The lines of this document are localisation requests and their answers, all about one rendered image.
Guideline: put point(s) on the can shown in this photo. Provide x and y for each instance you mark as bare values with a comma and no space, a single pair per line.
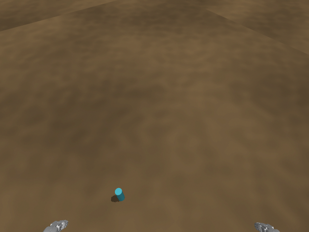
119,194

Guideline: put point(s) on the left robot hand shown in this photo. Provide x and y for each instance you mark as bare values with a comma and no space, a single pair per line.
56,226

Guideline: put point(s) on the right robot hand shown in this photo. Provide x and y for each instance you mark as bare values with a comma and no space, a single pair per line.
265,227

